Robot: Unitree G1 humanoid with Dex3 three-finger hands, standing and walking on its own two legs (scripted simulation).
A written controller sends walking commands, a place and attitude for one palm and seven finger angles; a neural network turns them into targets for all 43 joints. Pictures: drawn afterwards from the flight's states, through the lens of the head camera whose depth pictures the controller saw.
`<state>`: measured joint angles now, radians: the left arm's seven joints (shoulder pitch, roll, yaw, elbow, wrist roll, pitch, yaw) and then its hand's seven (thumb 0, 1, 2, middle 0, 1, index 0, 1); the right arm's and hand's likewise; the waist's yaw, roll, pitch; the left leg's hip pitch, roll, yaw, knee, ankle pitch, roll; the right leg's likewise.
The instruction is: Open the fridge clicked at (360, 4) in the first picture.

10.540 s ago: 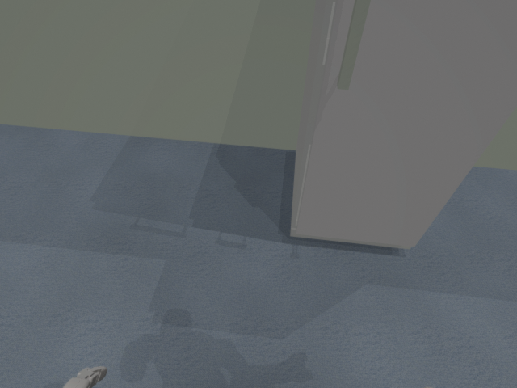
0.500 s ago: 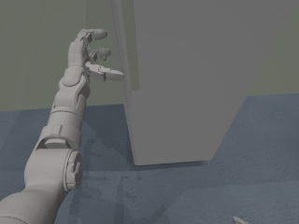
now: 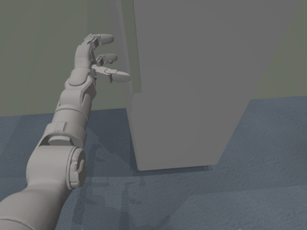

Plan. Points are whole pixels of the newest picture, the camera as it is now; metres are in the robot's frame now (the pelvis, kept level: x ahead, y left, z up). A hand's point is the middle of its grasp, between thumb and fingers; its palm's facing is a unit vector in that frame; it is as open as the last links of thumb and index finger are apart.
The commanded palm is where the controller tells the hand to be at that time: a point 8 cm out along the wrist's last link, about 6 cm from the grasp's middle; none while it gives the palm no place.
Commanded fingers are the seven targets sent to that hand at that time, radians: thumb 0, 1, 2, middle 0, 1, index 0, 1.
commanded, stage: move the hooked fingers beside the handle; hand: left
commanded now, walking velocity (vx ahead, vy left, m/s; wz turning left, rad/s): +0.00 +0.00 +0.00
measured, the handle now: (130, 29) +0.55 +0.07 +0.26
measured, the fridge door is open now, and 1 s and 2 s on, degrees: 0 0 0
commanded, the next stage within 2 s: none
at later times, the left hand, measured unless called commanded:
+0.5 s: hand (109, 65) +0.47 +0.12 +0.20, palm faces +0.10 -0.99 +0.00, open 14.0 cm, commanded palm +0.45 +0.18 +0.20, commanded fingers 0.00 -0.50 0.30 -0.30 -1.20 -0.30 -1.20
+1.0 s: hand (108, 61) +0.48 +0.13 +0.21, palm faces +0.11 -0.99 +0.01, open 14.0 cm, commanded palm +0.45 +0.18 +0.20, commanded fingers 0.00 -0.50 0.30 -0.30 -1.20 -0.30 -1.20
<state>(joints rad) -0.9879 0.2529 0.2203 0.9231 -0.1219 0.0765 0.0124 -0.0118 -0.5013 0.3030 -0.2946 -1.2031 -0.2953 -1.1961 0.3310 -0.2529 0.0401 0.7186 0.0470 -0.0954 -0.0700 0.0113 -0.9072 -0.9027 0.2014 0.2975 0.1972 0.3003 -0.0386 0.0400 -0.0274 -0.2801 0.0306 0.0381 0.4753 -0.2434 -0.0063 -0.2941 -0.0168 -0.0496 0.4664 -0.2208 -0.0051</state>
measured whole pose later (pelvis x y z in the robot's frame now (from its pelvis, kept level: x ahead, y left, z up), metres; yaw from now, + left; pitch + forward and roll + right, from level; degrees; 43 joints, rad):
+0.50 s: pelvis +0.00 +0.00 +0.00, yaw -1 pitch +3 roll +0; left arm -0.92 0.26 0.26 0.89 -0.10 0.03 0.03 -0.01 -0.50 0.30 -0.30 -1.20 -0.30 -1.20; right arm 0.33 -0.25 0.03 0.69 0.04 -0.10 -0.06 0.01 -0.91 -0.90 0.20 0.30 0.20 0.30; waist -0.05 0.04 -0.03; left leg -0.28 0.04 0.05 0.47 -0.25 -0.01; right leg -0.30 -0.01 -0.04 0.46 -0.22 -0.01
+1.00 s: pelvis +0.01 +0.00 +0.00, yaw -2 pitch +3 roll +0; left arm -0.92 0.25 0.28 0.85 -0.08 0.03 0.05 -0.01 -0.50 0.30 -0.30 -1.20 -0.30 -1.20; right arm 0.32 -0.24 0.03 0.69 0.03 -0.09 -0.06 0.01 -0.91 -0.90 0.20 0.30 0.20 0.30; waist -0.05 0.04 -0.04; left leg -0.27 0.04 0.06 0.47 -0.26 0.00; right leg -0.30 -0.01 -0.02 0.47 -0.22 0.00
